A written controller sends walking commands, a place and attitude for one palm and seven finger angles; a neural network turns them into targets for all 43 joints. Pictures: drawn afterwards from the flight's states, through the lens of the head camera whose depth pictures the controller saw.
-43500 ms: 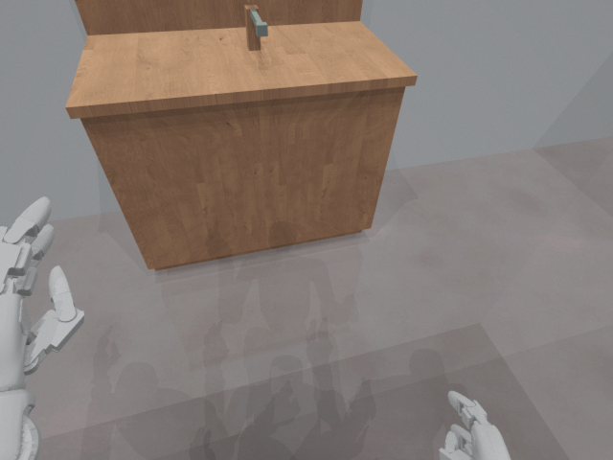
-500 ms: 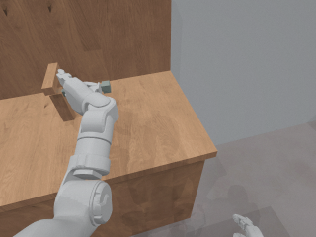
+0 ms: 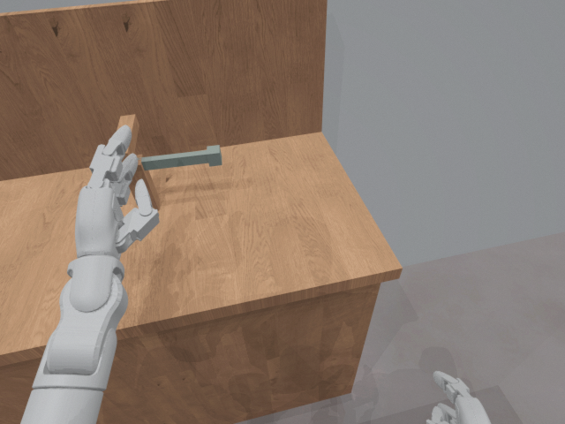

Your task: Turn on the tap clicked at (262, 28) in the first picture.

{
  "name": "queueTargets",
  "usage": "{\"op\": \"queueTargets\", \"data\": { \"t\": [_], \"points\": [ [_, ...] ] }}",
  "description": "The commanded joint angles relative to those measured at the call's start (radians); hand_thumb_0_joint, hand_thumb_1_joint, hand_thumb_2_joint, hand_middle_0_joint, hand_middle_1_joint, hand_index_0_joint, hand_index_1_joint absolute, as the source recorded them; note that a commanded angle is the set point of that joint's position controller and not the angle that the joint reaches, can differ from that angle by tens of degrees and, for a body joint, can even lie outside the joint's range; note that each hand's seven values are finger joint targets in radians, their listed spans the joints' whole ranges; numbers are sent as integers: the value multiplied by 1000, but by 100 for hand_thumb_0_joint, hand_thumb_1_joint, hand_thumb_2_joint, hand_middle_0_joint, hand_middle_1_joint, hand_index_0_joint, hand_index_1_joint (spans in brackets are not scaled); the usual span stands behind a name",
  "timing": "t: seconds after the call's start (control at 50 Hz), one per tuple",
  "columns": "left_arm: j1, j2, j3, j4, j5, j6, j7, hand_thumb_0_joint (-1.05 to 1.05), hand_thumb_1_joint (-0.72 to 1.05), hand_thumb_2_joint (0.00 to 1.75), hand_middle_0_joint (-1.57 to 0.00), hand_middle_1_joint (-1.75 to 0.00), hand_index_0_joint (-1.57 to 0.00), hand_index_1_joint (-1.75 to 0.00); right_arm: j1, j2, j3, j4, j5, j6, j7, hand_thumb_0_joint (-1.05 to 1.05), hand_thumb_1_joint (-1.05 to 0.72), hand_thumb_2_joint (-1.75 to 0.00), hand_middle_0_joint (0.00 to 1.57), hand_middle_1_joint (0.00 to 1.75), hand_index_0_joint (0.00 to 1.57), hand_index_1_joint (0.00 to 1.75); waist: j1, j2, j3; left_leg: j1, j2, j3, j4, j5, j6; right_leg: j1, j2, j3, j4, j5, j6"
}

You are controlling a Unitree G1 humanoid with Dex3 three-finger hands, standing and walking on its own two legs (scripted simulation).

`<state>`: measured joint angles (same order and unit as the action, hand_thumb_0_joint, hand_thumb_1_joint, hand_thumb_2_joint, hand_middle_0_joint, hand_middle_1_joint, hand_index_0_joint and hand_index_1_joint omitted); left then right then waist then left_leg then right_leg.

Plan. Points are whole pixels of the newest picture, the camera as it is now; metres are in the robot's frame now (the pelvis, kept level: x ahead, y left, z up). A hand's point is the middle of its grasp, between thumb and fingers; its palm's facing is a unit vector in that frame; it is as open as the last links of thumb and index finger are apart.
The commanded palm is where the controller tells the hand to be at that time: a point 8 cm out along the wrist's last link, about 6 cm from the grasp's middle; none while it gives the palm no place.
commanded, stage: draw the hand back beside the body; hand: left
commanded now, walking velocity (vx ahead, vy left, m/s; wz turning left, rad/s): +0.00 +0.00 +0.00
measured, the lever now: (214, 155) +0.54 +0.20 +0.11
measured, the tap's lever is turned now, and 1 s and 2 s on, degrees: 86 86 86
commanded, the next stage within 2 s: step back with the hand held close in 0.96 s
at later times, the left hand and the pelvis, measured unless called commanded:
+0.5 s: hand (108, 266) +0.24 +0.25 +0.15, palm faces +0.34 -0.90 -0.27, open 7.5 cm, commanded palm +0.20 +0.29 +0.17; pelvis +0.01 +0.02 +0.00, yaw -1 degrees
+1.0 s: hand (89, 288) +0.21 +0.26 +0.15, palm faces +0.39 -0.86 -0.32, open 7.4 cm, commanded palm +0.17 +0.30 +0.16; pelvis +0.01 +0.02 +0.00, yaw +0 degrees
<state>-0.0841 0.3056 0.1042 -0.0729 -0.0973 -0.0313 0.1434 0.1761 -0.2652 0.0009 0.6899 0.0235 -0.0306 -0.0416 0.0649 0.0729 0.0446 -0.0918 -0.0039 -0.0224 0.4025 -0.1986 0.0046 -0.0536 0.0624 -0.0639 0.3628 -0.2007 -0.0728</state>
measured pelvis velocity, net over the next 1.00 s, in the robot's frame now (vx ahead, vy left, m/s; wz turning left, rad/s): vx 0.01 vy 0.02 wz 0.00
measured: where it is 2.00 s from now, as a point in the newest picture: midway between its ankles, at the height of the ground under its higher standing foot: outside the picture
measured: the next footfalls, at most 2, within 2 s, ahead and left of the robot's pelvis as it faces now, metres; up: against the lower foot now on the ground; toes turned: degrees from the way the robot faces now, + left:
right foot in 1.88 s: -0.11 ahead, -0.08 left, +0.00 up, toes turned -1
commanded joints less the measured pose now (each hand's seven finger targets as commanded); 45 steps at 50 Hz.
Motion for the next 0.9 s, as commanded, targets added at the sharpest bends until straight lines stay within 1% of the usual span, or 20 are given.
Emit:
{"op": "queueTargets", "data": {
  "t": [0.0,0.06,0.08,0.16,0.18,0.22,0.28,0.36,0.42,0.46,0.48,0.5,0.52,0.58,0.66,0.72,0.78,0.84,0.86,0.88],
  "points": [
    [-257,82,2,-71,3,-92,-32,0,90,90,-18,-23,-18,-23,-177,-69,-16,-168,10,-47,-9,0,-90,-90,20,30,20,30,-58,-174,-44,24,-3,10,-79,-74,53,-119,-64,95,-145,-95,54],
    [-159,144,84,-127,-2,-106,-40,0,90,90,-18,-24,-18,-24,-188,-62,-12,-185,5,-27,-5,0,-90,-90,20,30,20,30,-28,-98,-124,21,-3,5,-83,-25,49,-32,-71,95,-128,-31,46],
    [-126,189,137,-137,-1,-113,-39,0,90,90,-18,-24,-18,-24,-185,-61,-12,-180,6,-22,-4,0,-90,-90,20,30,20,30,-20,-33,-134,23,-1,-1,-91,-14,42,-18,-68,90,-124,-18,39],
    [-67,244,216,-293,-3,-138,-36,0,90,90,-19,-26,-19,-26,-184,-46,-9,-211,-10,-22,-3,0,-90,-90,20,30,20,30,-6,-6,-210,36,9,2,-78,89,37,54,-70,85,-98,117,32],
    [-55,284,254,-340,0,-145,-32,0,90,90,-19,-26,-19,-26,-180,-50,-9,-209,-11,-24,-4,0,-90,-90,20,30,20,30,-4,27,-214,45,10,-6,-79,106,32,57,-67,81,-96,129,29],
    [-24,236,212,-390,5,-152,-33,0,90,90,-19,-26,-19,-26,-175,-43,-7,-216,-14,-36,-1,0,-90,-90,20,30,20,30,-12,72,-195,58,16,-10,-77,123,24,35,-61,74,-94,140,24],
    [34,194,176,-401,7,-147,-36,0,90,90,-19,-27,-19,-27,-173,-54,-11,-213,-15,-55,2,0,-90,-90,20,30,20,30,-22,21,-136,63,22,-19,-84,126,23,-6,-51,64,-103,126,25],
    [133,133,130,-331,3,-138,-44,0,90,90,-19,-29,-19,-29,-167,-66,-20,-203,-11,-64,2,0,-90,-90,20,30,20,30,-29,-92,-64,42,28,-19,-81,88,33,-47,-52,61,-105,85,35],
    [180,138,141,-349,5,-145,-47,0,90,90,-20,-29,-20,-29,-166,-72,-26,-198,-8,-64,1,0,-90,-90,20,30,20,30,-25,-77,-62,40,25,-23,-85,72,34,-51,-54,62,-101,66,35],
    [206,177,182,-404,9,-155,-42,0,90,90,-20,-30,-20,-30,-163,-73,-27,-201,-13,-70,1,0,-90,-90,20,30,20,30,-14,-46,-105,45,22,-29,-81,89,32,-21,-56,63,-92,83,32],
    [219,208,213,-444,12,-161,-37,0,90,90,-20,-30,-20,-30,-165,-76,-28,-199,-13,-72,1,0,-90,-90,20,30,20,30,-10,2,-125,52,22,-34,-84,93,27,-10,-56,63,-87,82,29],
    [240,205,218,-469,16,-167,-33,0,90,90,-20,-30,-20,-30,-158,-70,-27,-202,-16,-76,1,0,-90,-90,20,30,20,30,-8,24,-138,49,21,-36,-79,107,24,1,-57,62,-81,97,25],
    [277,219,239,-482,15,-170,-29,0,90,90,-20,-30,-20,-30,-151,-70,-26,-203,-19,-80,1,0,-90,-90,20,30,20,30,-2,6,-149,46,22,-40,-76,130,21,14,-56,57,-74,117,24],
    [359,250,285,-534,14,-162,-21,0,90,90,-20,-30,-20,-30,-146,-74,-26,-207,-21,-84,1,0,-90,-90,20,30,20,30,2,57,-147,39,27,-42,-65,176,13,25,-57,58,-67,149,21],
    [458,211,279,-508,4,-147,-29,0,90,90,-20,-30,-20,-30,-138,-66,-29,-211,-19,-83,5,0,-90,-90,20,30,20,30,-5,-6,-65,-6,32,-36,-55,142,17,-17,-57,53,-71,126,24],
    [373,179,234,-487,9,-145,-31,0,90,90,-20,-30,-20,-30,-143,-71,-29,-203,-15,-86,-1,0,-90,-90,20,30,20,30,-23,15,-26,-3,29,-41,-55,89,21,-63,-57,58,-78,79,27],
    [307,177,219,-491,13,-148,-26,0,90,90,-20,-30,-20,-30,-152,-76,-28,-203,-14,-94,-10,0,-90,-90,20,30,20,30,-28,-5,-42,18,23,-49,-59,63,27,-72,-56,58,-77,55,29],
    [346,189,235,-466,12,-149,-20,0,90,90,-20,-30,-20,-30,-148,-76,-31,-201,-19,-98,-15,0,-90,-90,20,30,20,30,-15,-64,-80,22,19,-45,-53,75,33,-45,-58,57,-75,64,31],
    [349,196,240,-484,13,-153,-20,0,90,90,-20,-30,-20,-30,-149,-76,-32,-201,-20,-100,-14,0,-90,-90,20,30,20,30,-11,-61,-102,29,18,-44,-50,92,34,-32,-60,59,-73,80,30],
    [354,205,250,-492,12,-152,-18,0,90,90,-20,-30,-20,-30,-154,-75,-28,-199,-19,-99,-14,0,-90,-90,20,30,20,30,-9,-18,-106,33,17,-46,-54,93,31,-29,-61,61,-70,77,29]
  ]
}}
